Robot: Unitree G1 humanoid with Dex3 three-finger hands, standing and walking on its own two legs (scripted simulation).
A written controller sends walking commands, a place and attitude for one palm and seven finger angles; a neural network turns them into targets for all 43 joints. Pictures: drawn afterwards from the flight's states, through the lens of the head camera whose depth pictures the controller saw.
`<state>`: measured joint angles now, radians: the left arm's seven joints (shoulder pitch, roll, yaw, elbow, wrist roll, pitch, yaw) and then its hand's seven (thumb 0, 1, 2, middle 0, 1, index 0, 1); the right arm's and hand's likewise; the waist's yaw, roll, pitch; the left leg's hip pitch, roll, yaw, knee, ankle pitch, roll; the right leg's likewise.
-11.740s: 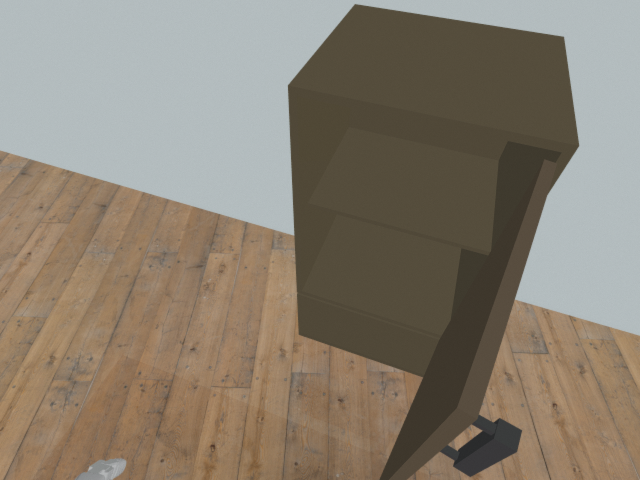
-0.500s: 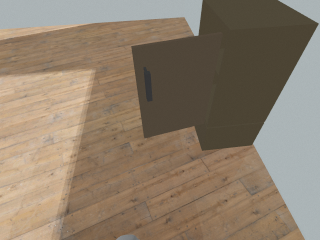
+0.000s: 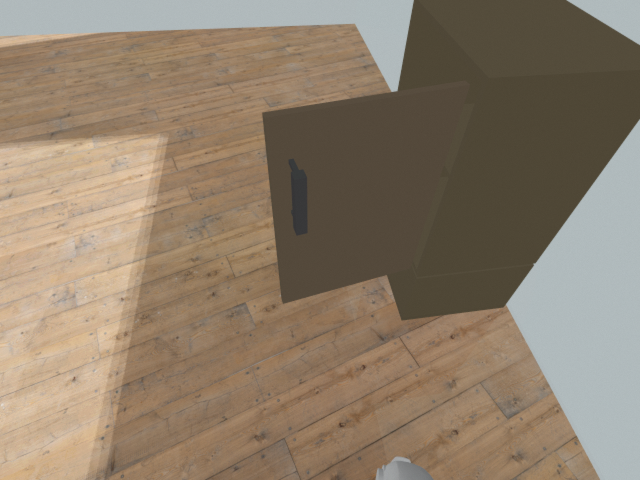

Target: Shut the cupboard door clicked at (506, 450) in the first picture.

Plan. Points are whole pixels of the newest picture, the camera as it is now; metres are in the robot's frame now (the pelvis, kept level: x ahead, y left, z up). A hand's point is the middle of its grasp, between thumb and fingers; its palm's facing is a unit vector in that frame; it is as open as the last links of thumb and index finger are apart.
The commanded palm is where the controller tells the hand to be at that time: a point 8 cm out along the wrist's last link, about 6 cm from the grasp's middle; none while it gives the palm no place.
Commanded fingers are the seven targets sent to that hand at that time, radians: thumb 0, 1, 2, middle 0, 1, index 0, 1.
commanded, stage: take the last steps up to it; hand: left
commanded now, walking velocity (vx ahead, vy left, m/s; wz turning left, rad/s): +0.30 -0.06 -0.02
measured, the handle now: (296, 197) +0.63 +0.08 -0.05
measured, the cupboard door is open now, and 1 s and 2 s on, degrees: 100 100 100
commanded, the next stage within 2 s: come to a stop and stand still in 0.50 s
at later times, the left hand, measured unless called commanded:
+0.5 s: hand (232, 477) +0.16 +0.14 -0.18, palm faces +0.11 -0.98 -0.19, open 7.2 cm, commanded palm none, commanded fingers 0.00 0.90 0.90 -0.20 -0.30 -0.20 -0.30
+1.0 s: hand (260, 393) +0.28 +0.12 -0.18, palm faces +0.07 -0.97 -0.24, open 7.3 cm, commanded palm none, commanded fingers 0.00 0.90 0.90 -0.20 -0.30 -0.20 -0.30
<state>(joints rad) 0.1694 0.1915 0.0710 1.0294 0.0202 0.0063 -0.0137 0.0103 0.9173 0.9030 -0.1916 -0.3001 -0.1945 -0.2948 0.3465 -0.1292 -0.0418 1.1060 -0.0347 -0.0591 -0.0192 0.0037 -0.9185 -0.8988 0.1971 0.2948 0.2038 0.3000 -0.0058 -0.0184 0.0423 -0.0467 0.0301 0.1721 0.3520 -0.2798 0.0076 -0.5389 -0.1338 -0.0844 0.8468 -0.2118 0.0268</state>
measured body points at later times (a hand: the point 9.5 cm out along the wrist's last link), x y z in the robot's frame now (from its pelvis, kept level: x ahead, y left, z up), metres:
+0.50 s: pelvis +0.17 -0.04 +0.00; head +0.19 -0.03 +0.44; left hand +0.16 +0.19 -0.17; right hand +0.25 -0.28 -0.15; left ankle +0.23 +0.07 -0.73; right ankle +0.16 -0.14 -0.74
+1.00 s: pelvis +0.25 -0.07 -0.01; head +0.29 -0.08 +0.44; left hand +0.28 +0.17 -0.16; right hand +0.30 -0.30 -0.18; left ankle +0.21 +0.05 -0.71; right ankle +0.29 -0.18 -0.74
